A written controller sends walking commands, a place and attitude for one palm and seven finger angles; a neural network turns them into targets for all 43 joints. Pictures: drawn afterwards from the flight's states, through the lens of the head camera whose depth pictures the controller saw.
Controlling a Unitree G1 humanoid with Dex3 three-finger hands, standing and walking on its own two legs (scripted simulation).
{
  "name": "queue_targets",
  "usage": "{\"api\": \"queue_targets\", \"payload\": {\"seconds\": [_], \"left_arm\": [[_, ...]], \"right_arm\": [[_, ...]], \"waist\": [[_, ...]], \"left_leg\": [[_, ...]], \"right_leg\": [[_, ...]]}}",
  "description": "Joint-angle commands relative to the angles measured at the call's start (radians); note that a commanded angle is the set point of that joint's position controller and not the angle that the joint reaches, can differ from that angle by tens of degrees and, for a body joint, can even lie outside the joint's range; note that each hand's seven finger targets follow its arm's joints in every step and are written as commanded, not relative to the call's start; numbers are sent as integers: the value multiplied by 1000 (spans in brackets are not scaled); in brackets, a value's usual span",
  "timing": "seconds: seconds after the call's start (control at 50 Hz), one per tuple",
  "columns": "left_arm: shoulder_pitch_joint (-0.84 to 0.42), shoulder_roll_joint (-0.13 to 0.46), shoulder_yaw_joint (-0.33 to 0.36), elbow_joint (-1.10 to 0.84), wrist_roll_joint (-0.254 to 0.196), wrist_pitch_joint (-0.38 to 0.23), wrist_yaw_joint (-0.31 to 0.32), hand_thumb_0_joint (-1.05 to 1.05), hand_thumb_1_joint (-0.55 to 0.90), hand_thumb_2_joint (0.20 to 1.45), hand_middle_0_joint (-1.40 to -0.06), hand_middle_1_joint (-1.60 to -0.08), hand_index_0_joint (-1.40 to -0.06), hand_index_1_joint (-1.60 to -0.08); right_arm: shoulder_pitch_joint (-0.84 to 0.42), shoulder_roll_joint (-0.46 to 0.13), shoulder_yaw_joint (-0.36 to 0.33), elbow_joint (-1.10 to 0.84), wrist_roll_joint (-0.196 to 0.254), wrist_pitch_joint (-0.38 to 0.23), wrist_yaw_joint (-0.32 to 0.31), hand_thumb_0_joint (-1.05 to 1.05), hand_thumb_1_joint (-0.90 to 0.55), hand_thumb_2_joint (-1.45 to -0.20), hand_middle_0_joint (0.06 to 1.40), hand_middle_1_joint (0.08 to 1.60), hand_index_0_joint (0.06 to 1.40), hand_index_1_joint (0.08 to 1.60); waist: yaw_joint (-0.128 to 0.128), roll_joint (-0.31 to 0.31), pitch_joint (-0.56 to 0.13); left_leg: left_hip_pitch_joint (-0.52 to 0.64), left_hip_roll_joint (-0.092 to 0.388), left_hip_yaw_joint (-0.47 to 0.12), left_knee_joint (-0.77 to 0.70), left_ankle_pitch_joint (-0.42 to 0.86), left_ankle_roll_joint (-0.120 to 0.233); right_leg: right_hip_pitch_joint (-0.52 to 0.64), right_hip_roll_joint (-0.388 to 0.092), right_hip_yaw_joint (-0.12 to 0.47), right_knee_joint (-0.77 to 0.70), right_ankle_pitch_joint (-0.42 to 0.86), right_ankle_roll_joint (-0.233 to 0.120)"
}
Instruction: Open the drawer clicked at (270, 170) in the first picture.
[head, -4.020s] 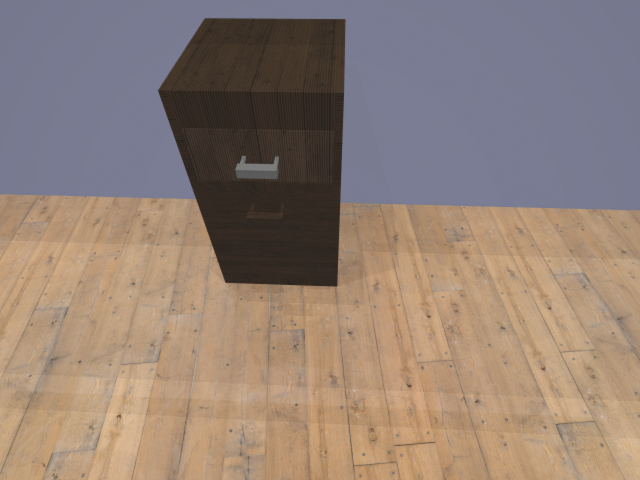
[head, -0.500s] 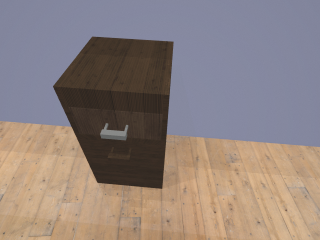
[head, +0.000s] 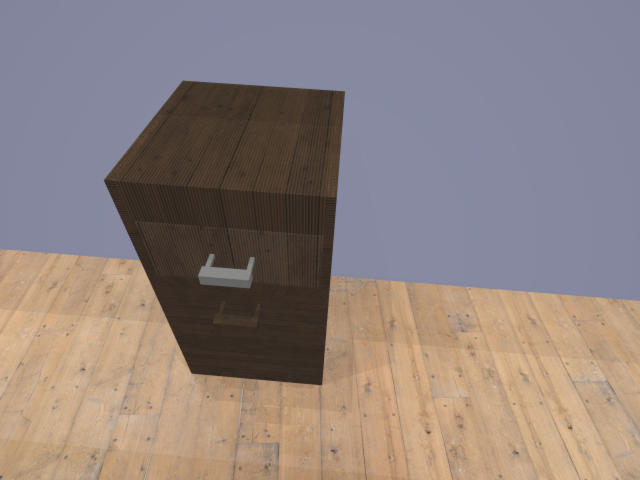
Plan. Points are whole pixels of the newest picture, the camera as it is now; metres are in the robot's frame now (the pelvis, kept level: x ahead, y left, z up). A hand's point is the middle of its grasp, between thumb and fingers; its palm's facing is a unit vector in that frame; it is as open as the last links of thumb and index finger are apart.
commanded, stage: look again from close up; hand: left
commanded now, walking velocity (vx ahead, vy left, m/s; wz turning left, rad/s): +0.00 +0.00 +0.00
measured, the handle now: (228, 268) +0.56 +0.23 -0.16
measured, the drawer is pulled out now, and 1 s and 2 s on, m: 0.00 0.00 0.00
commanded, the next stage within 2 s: raise the hand with hooked fingers in 0.22 s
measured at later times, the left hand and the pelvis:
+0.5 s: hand out of the picture +0.14 +0.19 -0.09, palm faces -0.01 -0.81 -0.59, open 7.4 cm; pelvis +0.02 -0.02 -0.02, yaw +1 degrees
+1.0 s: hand (188, 399) +0.22 +0.19 -0.02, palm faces +0.10 -0.07 -0.99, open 10.1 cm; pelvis +0.05 -0.08 -0.05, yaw +1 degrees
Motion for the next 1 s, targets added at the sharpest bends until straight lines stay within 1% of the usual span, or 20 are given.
{"api": "queue_targets", "payload": {"seconds": [0.0, 0.28, 0.3, 0.32, 0.34, 0.36, 0.38, 0.4, 0.46, 0.5, 0.54, 0.58, 0.64, 0.66, 0.7, 0.74, 0.78, 0.86, 0.92, 0.98], "left_arm": [[115, 62, 10, -6, -4, -2, 2, 0, 900, 900, -200, -300, -200, -300], [80, 65, 7, -10, -10, -9, 2, 0, 900, 900, -200, -300, -200, -300], [65, 123, 3, -11, 12, -24, 27, 0, 900, 900, -200, -300, -200, -300], [-633, 352, -113, -1579, 71, -192, 37, 0, 877, 890, -202, -315, -202, -315], [-353, 318, -2, -1306, 60, -123, 127, 0, 853, 880, -203, -330, -203, -330], [-303, 295, -9, -1317, 31, -76, 189, 0, 830, 870, -205, -345, -205, -345], [89, 111, -133, -981, 71, 47, 200, 0, 807, 860, -207, -360, -207, -360], [-39, 83, -182, -1265, 55, 35, 197, 0, 783, 850, -208, -375, -208, -375], [-11, 119, -244, -1342, 296, 48, 258, 0, 713, 820, -213, -420, -213, -420], [-69, 172, -220, -1249, 495, 64, 315, 0, 667, 800, -217, -450, -217, -450], [181, 137, -196, -1059, 657, 67, 348, 0, 620, 780, -220, -480, -220, -480], [358, 164, -141, -1007, 775, 50, 340, 0, 573, 760, -223, -510, -223, -510], [309, 265, -41, -1093, 898, 0, 345, 0, 503, 730, -228, -555, -228, -555], [308, 324, 16, -1127, 919, -22, 360, 0, 480, 720, -230, -570, -230, -570], [251, 394, 72, -1251, 969, -52, 407, 0, 433, 700, -233, -600, -233, -600], [142, 417, 84, -1385, 1004, -59, 457, 0, 387, 680, -237, -630, -237, -630], [-10, 435, 93, -1513, 1021, -56, 496, 0, 340, 660, -240, -660, -240, -660], [-224, 396, 48, -1513, 998, -91, 499, 0, 247, 620, -247, -720, -247, -720], [-210, 350, -4, -1398, 970, -122, 455, 0, 177, 590, -252, -765, -252, -765], [-146, 353, -7, -1273, 943, -76, 374, 0, 107, 560, -257, -810, -257, -810]], "right_arm": [[48, -99, -15, -27, 0, -14, -2, 0, -900, -900, 200, 300, 200, 300], [70, -77, -6, -4, 2, -22, -3, 0, -900, -900, 200, 300, 200, 300], [-39, -134, -1, -99, -1, -30, 7, 0, -900, -900, 200, 300, 200, 300], [16, -287, -1, -511, 89, -173, -47, 0, -900, -900, 200, 300, 200, 300], [-128, -221, 32, -400, 98, -280, -85, 0, -900, -900, 200, 300, 200, 300], [-96, -229, 2, -357, 94, -327, -90, 0, -900, -900, 200, 300, 200, 300], [-81, -179, 13, -319, 117, -322, -77, 0, -900, -900, 200, 300, 200, 300], [-70, -192, -2, -413, 106, -316, -66, 0, -900, -900, 200, 300, 200, 300], [-116, -233, 1, -510, 68, -374, -56, 0, -900, -900, 200, 300, 200, 300], [-148, -247, -15, -554, 18, -340, -46, 0, -900, -900, 200, 300, 200, 300], [-213, -242, -41, -628, -8, -263, -10, 0, -900, -900, 200, 300, 200, 300], [-271, -232, -44, -679, -4, -147, 25, 0, -900, -900, 200, 300, 200, 300], [-355, -206, -33, -747, -1, -25, 63, 0, -900, -900, 200, 300, 200, 300], [-370, -195, -31, -759, -1, -4, 68, 0, -900, -900, 200, 300, 200, 300], [-376, -186, -23, -791, -18, 30, 74, 0, -900, -900, 200, 300, 200, 300], [-357, -184, -24, -818, -35, 59, 70, 0, -900, -900, 200, 300, 200, 300], [-331, -190, -29, -809, -54, 76, 59, 0, -900, -900, 200, 300, 200, 300], [-320, -193, -26, -765, -73, 62, 37, 0, -900, -900, 200, 300, 200, 300], [-322, -198, -25, -742, -64, 28, 31, 0, -900, -900, 200, 300, 200, 300], [-320, -200, -24, -720, -42, 34, 33, 0, -900, -900, 200, 300, 200, 300]], "waist": [[0, 0, 133], [-9, -1, 122], [16, -118, 214], [-122, 180, -304], [-23, 298, -263], [-42, 290, -195], [-24, 166, -72], [-34, 139, -1], [-50, 81, -19], [-74, -153, 67], [-6, -344, 117], [77, -368, 25], [125, -280, -71], [148, -204, -99], [162, 54, -192], [148, 258, -300], [98, 252, -365], [-17, 54, -270], [-41, -87, -187], [-10, -196, -202]], "left_leg": [[-37, 201, -257, -190, -365, -50], [7, 193, -233, -151, -269, -51], [-105, 158, -135, 19, -213, -91], [283, 114, -147, -30, -167, -51], [271, 167, -240, -94, -344, -97], [180, 169, -263, -125, -443, -126], [109, 158, -270, -120, -459, -116], [33, 151, -271, -101, -476, -113], [-48, 131, -287, 28, -485, -94], [-165, 106, -305, 113, -504, -75], [-242, 52, -192, 205, -372, -70], [-255, 27, -120, 234, -187, -79], [-285, 29, -88, 252, -64, -87], [-283, 24, -83, 260, -34, -92], [-218, 25, -77, 289, 36, -92], [-115, 34, -83, 341, 114, -85], [-76, 42, -107, 398, 103, -74], [-147, 36, -146, 497, -43, -48], [-255, 30, -153, 507, -104, -37], [-324, 16, -146, 458, -86, -44]], "right_leg": [[-84, -59, 78, -82, -91, -40], [-80, -72, 97, -100, -47, -46], [-88, -82, 58, -86, -30, -46], [-118, 23, 57, 62, -81, -48], [-195, 24, -31, 186, -178, -58], [-263, 34, -46, 236, -226, -50], [-316, 23, -40, 245, -219, -44], [-291, 12, -46, 240, -184, -36], [-339, 21, 0, 203, -180, -44], [-427, 26, 59, 128, -312, -55], [-438, 35, 73, 66, -427, -70], [-304, 32, 124, 75, -237, -89], [-228, 23, 139, 174, 48, -93], [-189, 23, 153, 196, 113, -96], [-204, 39, 191, 252, 203, -117], [-265, 57, 217, 284, 216, -136], [-332, 59, 246, 283, 164, -132], [-458, 36, 290, 239, 53, -97], [-412, 4, 280, 222, 159, -56], [-246, -25, 307, 197, 356, -17]]}}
